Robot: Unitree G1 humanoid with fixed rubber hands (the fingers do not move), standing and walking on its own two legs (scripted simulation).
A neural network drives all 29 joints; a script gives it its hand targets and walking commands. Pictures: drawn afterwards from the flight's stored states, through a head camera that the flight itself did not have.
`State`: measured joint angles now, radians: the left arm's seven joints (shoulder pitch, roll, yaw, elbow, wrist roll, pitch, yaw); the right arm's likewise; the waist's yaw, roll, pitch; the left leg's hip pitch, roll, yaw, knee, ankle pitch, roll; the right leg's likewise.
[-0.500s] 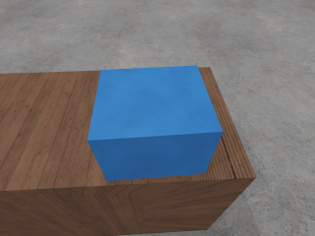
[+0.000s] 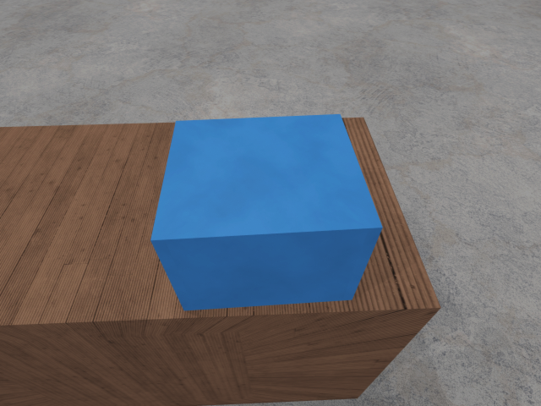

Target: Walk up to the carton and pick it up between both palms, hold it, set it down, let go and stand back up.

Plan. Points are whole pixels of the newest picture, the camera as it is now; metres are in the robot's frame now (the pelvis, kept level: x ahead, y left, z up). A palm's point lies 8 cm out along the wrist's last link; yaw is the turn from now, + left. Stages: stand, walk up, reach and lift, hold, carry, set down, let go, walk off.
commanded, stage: stand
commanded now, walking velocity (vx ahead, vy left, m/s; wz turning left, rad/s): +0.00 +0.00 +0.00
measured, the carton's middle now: (263, 210) +0.43 +0.03 +0.04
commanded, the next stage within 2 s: none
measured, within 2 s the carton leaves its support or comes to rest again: neither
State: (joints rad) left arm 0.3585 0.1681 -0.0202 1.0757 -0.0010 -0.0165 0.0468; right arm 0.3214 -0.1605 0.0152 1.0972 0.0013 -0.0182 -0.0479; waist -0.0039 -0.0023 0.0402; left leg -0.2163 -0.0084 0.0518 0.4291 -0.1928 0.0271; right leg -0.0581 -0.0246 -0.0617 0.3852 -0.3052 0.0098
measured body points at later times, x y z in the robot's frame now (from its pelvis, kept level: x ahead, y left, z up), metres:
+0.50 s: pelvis +0.00 +0.00 +0.00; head +0.01 +0.00 +0.45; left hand -0.03 +0.22 -0.16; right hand -0.02 -0.23 -0.16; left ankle +0.02 +0.10 -0.74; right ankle -0.06 -0.12 -0.74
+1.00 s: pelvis +0.00 +0.00 +0.00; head +0.00 +0.00 +0.45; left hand -0.04 +0.22 -0.16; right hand -0.02 -0.23 -0.16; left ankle +0.02 +0.10 -0.74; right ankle -0.06 -0.12 -0.74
